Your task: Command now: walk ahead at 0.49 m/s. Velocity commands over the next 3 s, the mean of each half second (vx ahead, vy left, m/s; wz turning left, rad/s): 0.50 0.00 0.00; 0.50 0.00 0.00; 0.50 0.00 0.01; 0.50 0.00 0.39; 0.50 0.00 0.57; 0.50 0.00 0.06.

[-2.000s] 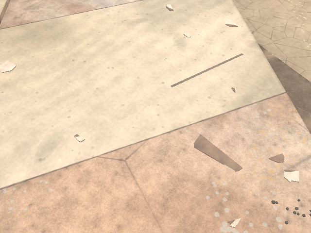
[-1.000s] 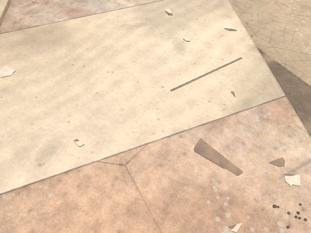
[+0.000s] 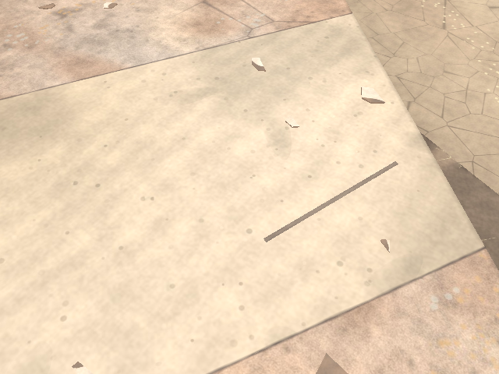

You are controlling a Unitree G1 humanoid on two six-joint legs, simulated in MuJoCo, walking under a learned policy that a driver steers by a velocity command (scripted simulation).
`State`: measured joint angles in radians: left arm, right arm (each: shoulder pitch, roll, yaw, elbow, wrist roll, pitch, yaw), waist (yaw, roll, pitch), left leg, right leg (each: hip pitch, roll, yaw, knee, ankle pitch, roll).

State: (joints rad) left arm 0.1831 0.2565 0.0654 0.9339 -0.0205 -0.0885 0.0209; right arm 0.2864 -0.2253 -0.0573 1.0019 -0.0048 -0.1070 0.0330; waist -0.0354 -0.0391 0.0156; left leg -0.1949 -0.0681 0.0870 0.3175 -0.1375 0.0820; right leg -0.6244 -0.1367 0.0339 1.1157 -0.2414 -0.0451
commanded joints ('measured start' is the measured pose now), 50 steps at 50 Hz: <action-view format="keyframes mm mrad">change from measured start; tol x32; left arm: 1 34 53 16 -38 14 8 3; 50 91 105 24 -20 -3 -26 -8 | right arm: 1 -24 -141 -23 -52 1 -15 -23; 50 -97 -96 -21 -115 -4 -3 -5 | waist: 1 45 81 30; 13 -4 119 55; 18 149 -207 -416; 50 21 106 -78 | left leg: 1 -28 287 -229 -228 84 177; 15 228 284 -98 159 528 54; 19 -592 88 -198 1056 -372 -23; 40 -490 151 -85 204 122 -21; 43 -111 64 -15 174 76 36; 46 619 469 -840 -10 -145 279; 50 95 323 -383 -95 31 148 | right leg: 1 -69 -46 24 -132 152 28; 13 8 59 -44 -602 191 -18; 16 602 27 11 -600 179 -115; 18 1034 -268 719 -820 -61 -299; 24 447 -94 181 -953 170 -178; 43 674 -79 -34 -625 725 -82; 46 -64 182 65 221 -319 23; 50 -29 -8 40 99 -75 -11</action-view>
